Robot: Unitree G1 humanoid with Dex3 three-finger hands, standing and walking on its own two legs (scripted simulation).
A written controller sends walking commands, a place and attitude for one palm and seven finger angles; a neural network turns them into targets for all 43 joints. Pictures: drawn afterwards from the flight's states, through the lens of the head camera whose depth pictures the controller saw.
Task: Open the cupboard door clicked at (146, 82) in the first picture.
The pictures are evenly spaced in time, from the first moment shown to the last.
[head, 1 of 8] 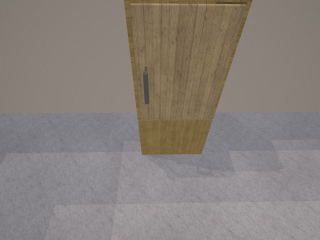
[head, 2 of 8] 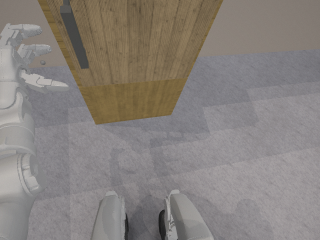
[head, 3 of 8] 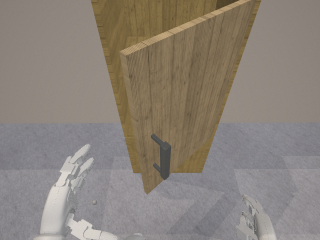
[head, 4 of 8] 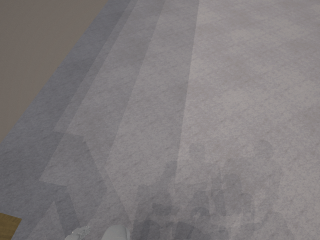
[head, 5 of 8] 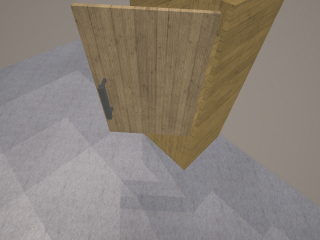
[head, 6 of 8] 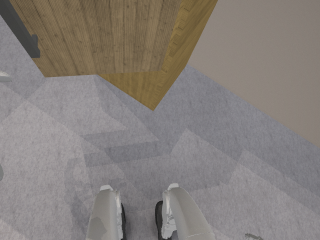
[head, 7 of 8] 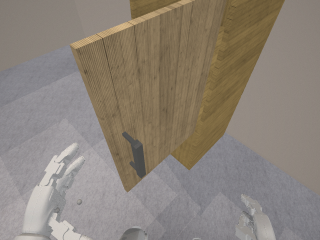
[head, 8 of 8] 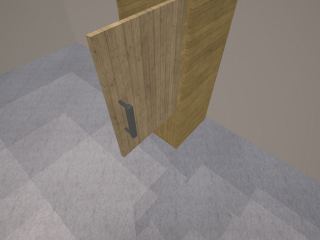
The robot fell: no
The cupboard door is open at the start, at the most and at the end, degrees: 0 91 90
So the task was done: yes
